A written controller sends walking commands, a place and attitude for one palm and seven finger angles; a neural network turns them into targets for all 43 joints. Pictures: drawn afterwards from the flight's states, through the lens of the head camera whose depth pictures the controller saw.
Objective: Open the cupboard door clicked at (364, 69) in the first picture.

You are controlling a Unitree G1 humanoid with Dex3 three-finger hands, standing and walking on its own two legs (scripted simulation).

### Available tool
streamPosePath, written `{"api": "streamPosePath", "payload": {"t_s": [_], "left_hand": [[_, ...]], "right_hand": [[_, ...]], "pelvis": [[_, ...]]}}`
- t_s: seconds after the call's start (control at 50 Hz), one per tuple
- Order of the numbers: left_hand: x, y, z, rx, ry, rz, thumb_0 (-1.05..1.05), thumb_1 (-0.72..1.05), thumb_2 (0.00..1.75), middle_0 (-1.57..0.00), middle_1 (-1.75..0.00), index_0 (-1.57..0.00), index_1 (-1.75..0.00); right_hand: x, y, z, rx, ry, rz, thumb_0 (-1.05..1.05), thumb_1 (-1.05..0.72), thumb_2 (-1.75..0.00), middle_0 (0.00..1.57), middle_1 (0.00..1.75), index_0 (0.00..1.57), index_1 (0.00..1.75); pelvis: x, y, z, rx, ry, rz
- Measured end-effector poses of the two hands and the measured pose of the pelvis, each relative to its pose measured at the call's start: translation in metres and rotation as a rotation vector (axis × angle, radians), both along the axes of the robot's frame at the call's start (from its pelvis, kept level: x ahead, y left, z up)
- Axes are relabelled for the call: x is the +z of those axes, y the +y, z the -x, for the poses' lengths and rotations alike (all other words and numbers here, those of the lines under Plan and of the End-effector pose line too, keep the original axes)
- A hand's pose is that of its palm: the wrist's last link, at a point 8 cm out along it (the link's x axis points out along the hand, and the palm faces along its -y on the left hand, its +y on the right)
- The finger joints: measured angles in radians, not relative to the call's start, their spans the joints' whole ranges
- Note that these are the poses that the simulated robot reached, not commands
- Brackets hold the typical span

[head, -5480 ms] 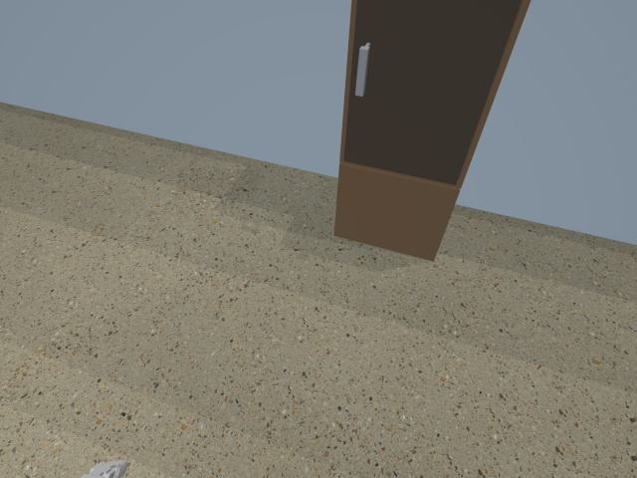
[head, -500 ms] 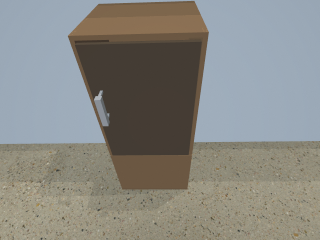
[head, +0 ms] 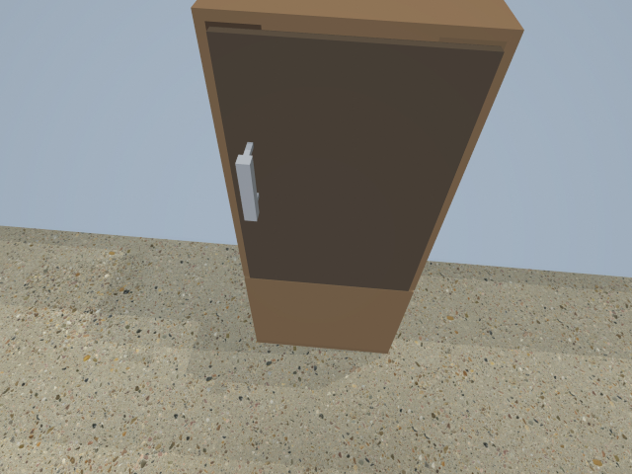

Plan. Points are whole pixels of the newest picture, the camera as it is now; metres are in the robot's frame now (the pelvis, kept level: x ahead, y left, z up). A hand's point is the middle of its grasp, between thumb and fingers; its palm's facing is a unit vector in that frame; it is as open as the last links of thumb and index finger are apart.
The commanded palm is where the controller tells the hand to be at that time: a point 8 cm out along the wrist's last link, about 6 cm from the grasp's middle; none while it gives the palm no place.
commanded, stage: look again from close up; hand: left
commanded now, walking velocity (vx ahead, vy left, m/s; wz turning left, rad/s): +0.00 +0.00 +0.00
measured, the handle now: (250, 182) +0.57 +0.17 +0.01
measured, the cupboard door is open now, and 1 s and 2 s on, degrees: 0 0 0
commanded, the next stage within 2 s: raise the hand with hooked fingers in 0.26 s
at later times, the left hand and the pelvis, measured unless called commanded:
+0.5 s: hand (156, 445) +0.16 +0.21 -0.06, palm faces +0.23 -0.96 -0.18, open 7.5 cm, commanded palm +0.10 +0.26 -0.05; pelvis -0.01 +0.01 +0.01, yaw +2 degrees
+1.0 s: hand (153, 436) +0.16 +0.21 -0.03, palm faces +0.03 -1.00 -0.08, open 10.0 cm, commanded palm +0.14 +0.27 -0.03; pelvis -0.05 -0.05 -0.08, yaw +5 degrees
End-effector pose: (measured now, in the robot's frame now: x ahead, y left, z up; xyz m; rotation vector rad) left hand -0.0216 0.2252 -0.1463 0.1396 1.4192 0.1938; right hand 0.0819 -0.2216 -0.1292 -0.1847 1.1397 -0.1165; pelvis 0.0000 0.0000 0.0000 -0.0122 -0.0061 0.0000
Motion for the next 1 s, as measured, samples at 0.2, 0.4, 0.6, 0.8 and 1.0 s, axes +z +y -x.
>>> {"api": "streamPosePath", "payload": {"t_s": [0.2, 0.4, 0.6, 0.8, 1.0], "left_hand": [[0.019, 0.037, -0.064, -0.088, -0.176, -0.066, 0.01, 0.91, 0.90, -0.20, -0.30, -0.19, -0.30], [0.019, 0.030, -0.074, -0.046, -0.193, -0.013, 0.01, 0.90, 0.90, -0.20, -0.30, -0.20, -0.30], [0.162, 0.028, -0.191, -0.073, -1.234, -0.047, 0.01, 0.80, 0.85, -0.21, -0.36, -0.20, -0.37], [0.090, 0.032, -0.126, -0.137, -1.319, 0.071, 0.01, 0.58, 0.76, -0.23, -0.50, -0.22, -0.50], [0.124, 0.038, -0.161, -0.230, -1.440, 0.054, 0.01, 0.35, 0.66, -0.24, -0.65, -0.24, -0.65]], "right_hand": [[-0.003, 0.021, 0.004, -0.037, -0.023, -0.046, -0.01, -0.93, -0.90, 0.20, 0.30, 0.20, 0.30], [0.003, 0.006, 0.062, -0.082, 0.114, 0.012, 0.00, -0.92, -0.90, 0.20, 0.30, 0.20, 0.30], [0.019, -0.034, 0.014, -0.008, -0.318, 0.048, 0.01, -0.90, -0.90, 0.21, 0.30, 0.20, 0.30], [0.020, -0.067, -0.072, 0.154, -0.621, 0.114, 0.01, -0.91, -0.90, 0.20, 0.30, 0.20, 0.30], [-0.006, -0.038, -0.085, 0.205, -0.576, 0.045, 0.01, -0.90, -0.90, 0.20, 0.30, 0.20, 0.30]], "pelvis": [[0.002, 0.017, -0.002, -0.023, -0.003, -0.015], [0.006, 0.019, 0.002, -0.013, 0.012, -0.010], [-0.015, -0.004, 0.026, 0.041, 0.091, -0.031], [-0.077, -0.036, 0.049, 0.053, 0.213, -0.014], [-0.083, -0.046, 0.047, 0.084, 0.219, 0.030]]}}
